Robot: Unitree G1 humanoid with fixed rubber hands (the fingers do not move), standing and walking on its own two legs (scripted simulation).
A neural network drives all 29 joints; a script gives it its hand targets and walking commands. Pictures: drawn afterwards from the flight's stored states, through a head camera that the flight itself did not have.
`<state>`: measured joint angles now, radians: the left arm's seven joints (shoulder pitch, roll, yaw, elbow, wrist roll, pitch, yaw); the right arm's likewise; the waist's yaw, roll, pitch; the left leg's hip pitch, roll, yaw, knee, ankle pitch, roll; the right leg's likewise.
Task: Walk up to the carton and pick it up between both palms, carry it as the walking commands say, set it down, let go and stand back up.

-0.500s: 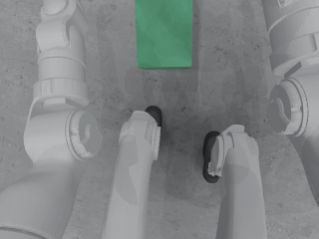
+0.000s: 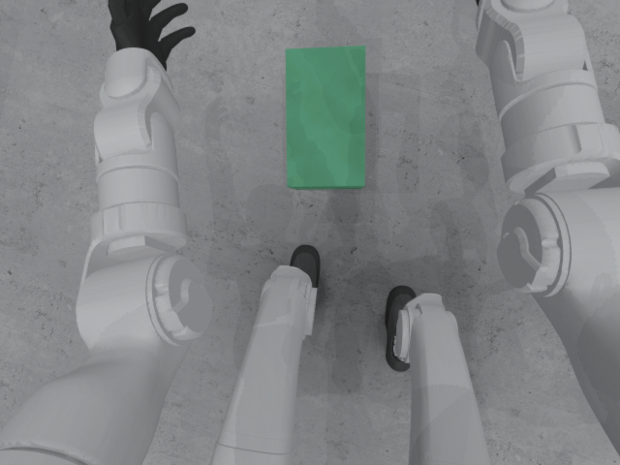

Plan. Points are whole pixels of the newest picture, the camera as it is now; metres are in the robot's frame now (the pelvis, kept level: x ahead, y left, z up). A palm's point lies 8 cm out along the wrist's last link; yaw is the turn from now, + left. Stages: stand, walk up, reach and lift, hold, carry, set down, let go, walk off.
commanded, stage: set down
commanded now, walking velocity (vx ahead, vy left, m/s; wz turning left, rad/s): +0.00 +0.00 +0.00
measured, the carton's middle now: (326, 125) +0.53 +0.11 -0.54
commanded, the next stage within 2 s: let go in 0.36 s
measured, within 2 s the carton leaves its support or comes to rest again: neither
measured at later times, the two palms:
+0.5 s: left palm (128, 70) +0.46 +0.27 -0.04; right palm (533, 8) +0.55 -0.08 -0.04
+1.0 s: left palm (30, 318) +0.26 +0.25 +0.06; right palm out of the picture +0.36 -0.16 +0.06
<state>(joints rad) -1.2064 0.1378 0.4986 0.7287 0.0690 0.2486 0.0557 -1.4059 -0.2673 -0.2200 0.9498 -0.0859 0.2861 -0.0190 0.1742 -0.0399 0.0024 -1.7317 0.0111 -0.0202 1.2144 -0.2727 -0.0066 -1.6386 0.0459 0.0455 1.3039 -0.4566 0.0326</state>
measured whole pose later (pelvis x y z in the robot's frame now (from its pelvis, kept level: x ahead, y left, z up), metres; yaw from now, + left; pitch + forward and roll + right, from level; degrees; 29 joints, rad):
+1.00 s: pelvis +0.05 +0.00 +0.14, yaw +3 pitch +15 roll -1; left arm -0.05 0.17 0.08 0.47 0.03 0.05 -0.07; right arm -0.20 -0.10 -0.15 0.60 -0.07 0.05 -0.05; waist 0.09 0.01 0.01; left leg -0.71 -0.01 -0.04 0.61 -0.16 0.00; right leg -0.59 0.01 0.03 0.64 -0.31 0.02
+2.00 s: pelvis +0.11 -0.01 +0.15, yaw +6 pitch +3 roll +1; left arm 0.29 0.28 0.04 0.57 0.04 0.01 0.03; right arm 0.34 -0.27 -0.03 0.66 -0.04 -0.03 0.00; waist 0.00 -0.06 -0.06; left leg -0.35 -0.03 -0.06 0.57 -0.27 -0.01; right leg -0.21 -0.02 -0.01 0.57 -0.41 0.00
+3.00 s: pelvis +0.14 +0.01 +0.14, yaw +14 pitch +3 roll -1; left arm 0.36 0.29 0.01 0.76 0.02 0.05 0.06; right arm 0.34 -0.25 0.00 0.75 -0.02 0.02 -0.04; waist 0.01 -0.01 -0.02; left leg -0.40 -0.10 -0.18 0.73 -0.37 0.01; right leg -0.14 -0.06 -0.15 0.61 -0.50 0.02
